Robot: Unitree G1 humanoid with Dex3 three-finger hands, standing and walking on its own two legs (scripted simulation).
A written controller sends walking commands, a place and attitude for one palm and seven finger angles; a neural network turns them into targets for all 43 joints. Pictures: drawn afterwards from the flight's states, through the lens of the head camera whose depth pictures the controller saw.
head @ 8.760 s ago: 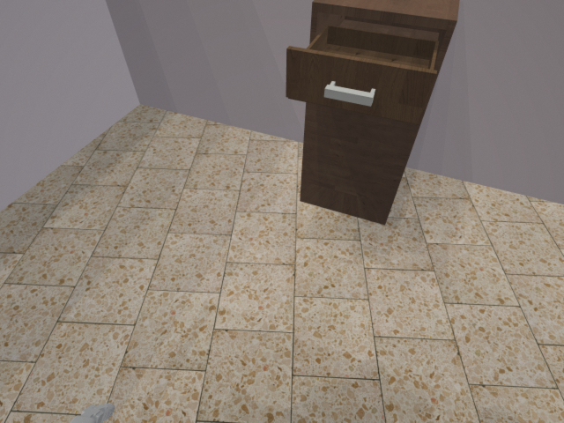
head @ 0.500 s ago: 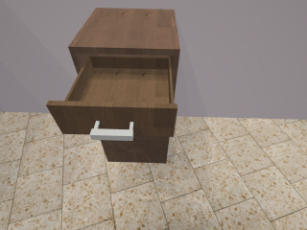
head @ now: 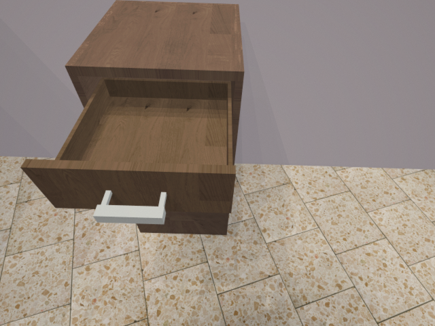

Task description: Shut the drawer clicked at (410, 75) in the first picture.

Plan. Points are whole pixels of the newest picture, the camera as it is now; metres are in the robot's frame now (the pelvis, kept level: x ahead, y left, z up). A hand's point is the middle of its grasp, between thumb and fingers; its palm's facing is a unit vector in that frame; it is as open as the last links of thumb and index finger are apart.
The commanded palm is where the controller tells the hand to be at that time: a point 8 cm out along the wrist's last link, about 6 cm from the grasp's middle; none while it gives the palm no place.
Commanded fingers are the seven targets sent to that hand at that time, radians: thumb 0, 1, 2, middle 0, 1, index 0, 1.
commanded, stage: come to a stop and stand still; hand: left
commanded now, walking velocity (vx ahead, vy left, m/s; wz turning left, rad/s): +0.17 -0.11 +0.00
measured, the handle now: (133, 205) +0.32 +0.18 +0.04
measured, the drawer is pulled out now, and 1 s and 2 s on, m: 0.29 0.29 0.29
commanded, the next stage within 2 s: look again from close up in 1.18 s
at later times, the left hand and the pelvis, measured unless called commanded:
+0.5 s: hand out of the picture +0.10 +0.15 -0.17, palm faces +0.01 -0.97 -0.25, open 7.4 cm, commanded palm none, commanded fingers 0.00 0.90 0.90 -0.20 -0.30 -0.20 -0.30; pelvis +0.06 -0.05 +0.00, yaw +1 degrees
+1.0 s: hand out of the picture +0.04 +0.15 -0.16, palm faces +0.01 -0.97 -0.23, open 7.3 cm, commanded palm none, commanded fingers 0.00 0.90 0.90 -0.20 -0.30 -0.20 -0.30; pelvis +0.02 -0.03 +0.01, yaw +0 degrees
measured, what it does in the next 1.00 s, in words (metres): steps on the spot: right foot, then right foot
